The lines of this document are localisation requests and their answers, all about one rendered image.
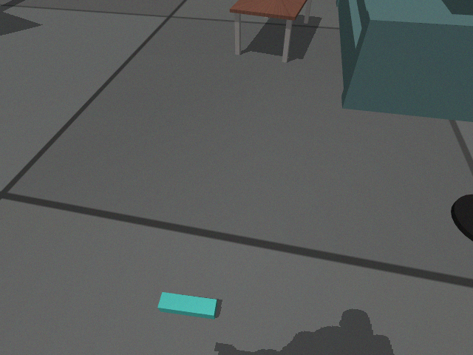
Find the sofa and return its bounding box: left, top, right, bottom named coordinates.
left=336, top=0, right=473, bottom=122

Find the carton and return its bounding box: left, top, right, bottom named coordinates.
left=158, top=292, right=217, bottom=320

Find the coffee table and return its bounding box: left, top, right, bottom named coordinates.
left=230, top=0, right=312, bottom=63

